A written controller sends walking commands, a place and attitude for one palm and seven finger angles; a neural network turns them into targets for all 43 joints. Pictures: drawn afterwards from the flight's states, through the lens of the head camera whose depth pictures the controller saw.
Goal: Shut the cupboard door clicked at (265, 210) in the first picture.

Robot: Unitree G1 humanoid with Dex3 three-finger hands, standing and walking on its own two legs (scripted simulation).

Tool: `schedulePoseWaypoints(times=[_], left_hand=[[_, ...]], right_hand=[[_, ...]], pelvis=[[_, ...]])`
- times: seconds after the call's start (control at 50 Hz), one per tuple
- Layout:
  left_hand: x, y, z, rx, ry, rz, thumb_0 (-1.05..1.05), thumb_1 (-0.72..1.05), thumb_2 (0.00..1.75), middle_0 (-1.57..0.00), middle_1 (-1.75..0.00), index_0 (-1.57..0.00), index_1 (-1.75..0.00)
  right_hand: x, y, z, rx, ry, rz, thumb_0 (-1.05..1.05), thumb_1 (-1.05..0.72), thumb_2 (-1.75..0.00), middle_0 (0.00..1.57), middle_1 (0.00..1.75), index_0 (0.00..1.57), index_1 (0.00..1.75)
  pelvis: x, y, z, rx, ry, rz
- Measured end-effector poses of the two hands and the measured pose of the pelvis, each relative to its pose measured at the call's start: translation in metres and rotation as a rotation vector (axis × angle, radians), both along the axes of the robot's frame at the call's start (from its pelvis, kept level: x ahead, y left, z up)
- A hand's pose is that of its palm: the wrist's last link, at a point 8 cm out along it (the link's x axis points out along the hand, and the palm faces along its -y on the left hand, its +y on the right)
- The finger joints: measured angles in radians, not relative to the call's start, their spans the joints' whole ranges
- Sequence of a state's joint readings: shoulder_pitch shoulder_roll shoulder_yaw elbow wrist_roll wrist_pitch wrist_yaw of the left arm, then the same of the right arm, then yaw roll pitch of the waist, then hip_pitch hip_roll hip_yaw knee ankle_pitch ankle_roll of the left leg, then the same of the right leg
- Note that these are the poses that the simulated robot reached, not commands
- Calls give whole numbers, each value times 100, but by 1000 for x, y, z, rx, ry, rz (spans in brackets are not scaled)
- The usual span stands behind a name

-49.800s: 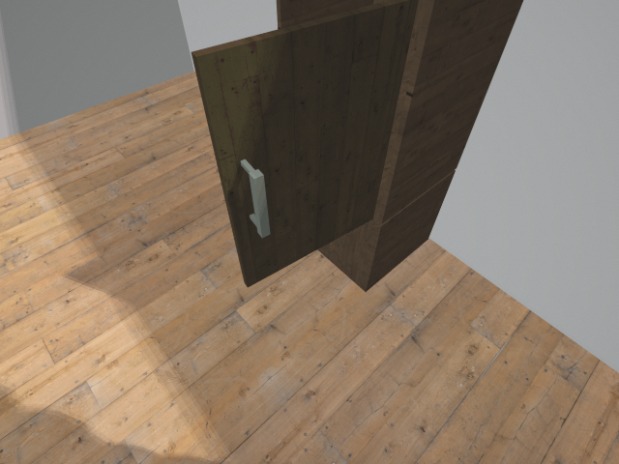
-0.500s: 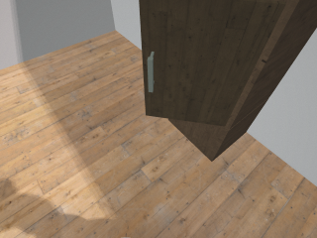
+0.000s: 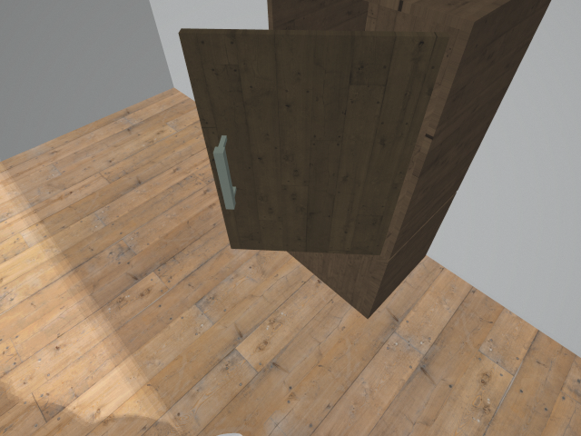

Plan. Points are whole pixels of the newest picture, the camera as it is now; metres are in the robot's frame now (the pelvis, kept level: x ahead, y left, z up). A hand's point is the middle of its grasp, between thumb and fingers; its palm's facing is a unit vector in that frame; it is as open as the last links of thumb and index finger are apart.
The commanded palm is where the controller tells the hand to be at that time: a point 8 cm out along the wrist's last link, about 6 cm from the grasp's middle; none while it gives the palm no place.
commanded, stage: take the last steps up to it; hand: left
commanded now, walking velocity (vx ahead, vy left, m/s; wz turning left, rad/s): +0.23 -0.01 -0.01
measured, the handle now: (227, 173) +0.62 +0.16 -0.03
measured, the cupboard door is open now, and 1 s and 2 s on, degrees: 42 42 42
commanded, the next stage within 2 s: come to a stop and stand still in 0.20 s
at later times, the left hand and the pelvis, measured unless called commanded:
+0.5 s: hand (187, 413) +0.19 +0.19 -0.18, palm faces +0.01 -0.97 -0.22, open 7.3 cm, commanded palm none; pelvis +0.14 +0.00 -0.01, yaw -1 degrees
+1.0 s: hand (182, 389) +0.23 +0.20 -0.18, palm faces +0.00 -0.98 -0.21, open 7.4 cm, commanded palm none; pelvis +0.15 +0.01 +0.00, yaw -1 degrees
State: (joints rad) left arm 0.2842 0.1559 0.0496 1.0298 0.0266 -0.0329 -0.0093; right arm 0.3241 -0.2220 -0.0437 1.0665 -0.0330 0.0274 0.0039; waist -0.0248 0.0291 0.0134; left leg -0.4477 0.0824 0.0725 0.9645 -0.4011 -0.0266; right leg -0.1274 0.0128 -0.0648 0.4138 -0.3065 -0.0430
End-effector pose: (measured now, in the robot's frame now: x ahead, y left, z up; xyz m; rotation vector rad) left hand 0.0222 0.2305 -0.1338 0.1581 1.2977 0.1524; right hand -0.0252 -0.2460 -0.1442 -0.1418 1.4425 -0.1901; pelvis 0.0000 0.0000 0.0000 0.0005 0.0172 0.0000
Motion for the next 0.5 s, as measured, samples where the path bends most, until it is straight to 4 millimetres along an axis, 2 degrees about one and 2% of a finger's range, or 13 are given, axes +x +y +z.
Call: schedulePoseWaypoints(times=[0.06, 0.14, 0.2, 0.24, 0.28, 0.32, 0.42, 0.5], left_hand=[[-11, -9, -5, -26, 80, 17, 0, 90, 90, -20, -30, -20, -30], [-18, -15, -15, -66, 175, 50, 1, 90, 90, -20, -30, -20, -30], [-14, -13, -28, -90, 233, 73, 1, 90, 90, -20, -30, -20, -30], [-4, -10, -37, -95, 259, 68, 1, 90, 90, -20, -30, -20, -30], [15, -6, -38, -88, 256, 49, 1, 90, 90, -20, -30, -20, -30], [43, -2, -34, -78, 219, 31, 1, 90, 90, -20, -30, -20, -30], [121, 3, -19, -32, 68, 4, 1, 91, 90, -20, -30, -20, -30], [164, 6, -18, 21, -13, -14, 1, 93, 90, -20, -30, -20, -30]], right_hand=[[43, -1, 5, -6, -63, 18, 1, -91, -90, 20, 30, 20, 30], [107, 9, 6, -8, -139, 60, 1, -91, -90, 20, 30, 20, 30], [154, 21, 1, -16, -204, 92, 1, -91, -90, 20, 30, 20, 30], [177, 29, -2, -24, -243, 99, 0, -91, -90, 20, 30, 20, 30], [188, 35, -1, -19, -258, 92, 0, -91, -90, 20, 30, 20, 30], [192, 39, 1, -14, -252, 72, 0, -92, -90, 20, 30, 20, 30], [195, 26, 4, -26, -178, 58, -1, -95, -90, 20, 30, 20, 30], [200, 15, -7, 2, -121, 35, 0, -94, -90, 20, 30, 20, 30]], pelvis=[[18, -1, 1, -1, 2, 4], [47, 4, -3, -14, -4, 7], [72, 12, -14, -26, -15, 0], [85, 16, -20, -17, -21, -13], [95, 16, -19, -7, -23, -28], [104, 16, -15, -3, -21, -31], [126, 11, -5, -5, -17, -21], [144, -4, -11, 26, -22, -22]])
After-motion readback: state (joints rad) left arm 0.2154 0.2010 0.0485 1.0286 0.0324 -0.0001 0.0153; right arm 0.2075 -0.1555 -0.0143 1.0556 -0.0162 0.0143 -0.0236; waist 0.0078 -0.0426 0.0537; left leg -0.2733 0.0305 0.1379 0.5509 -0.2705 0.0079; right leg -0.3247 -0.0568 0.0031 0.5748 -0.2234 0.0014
